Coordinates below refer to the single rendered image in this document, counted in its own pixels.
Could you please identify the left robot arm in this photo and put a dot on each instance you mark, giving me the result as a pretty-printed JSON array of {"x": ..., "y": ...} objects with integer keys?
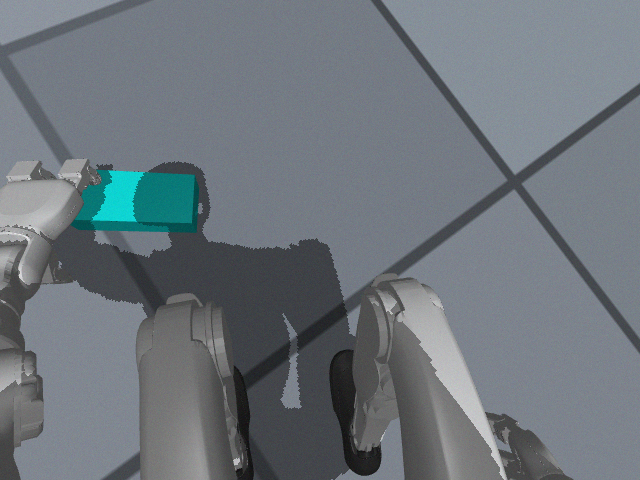
[{"x": 24, "y": 257}]

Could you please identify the left robot hand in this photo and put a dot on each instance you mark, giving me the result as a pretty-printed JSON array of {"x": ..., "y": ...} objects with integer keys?
[{"x": 35, "y": 200}]

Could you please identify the right robot foot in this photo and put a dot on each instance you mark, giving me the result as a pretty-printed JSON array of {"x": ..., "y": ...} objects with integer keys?
[{"x": 343, "y": 396}]

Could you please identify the right robot hand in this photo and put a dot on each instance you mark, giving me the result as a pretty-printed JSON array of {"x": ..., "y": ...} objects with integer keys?
[{"x": 530, "y": 458}]

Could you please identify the left robot foot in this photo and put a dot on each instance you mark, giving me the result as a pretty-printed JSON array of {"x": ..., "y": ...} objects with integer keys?
[{"x": 243, "y": 412}]

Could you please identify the carton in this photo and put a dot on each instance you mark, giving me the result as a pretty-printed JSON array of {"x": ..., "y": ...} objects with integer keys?
[{"x": 140, "y": 201}]

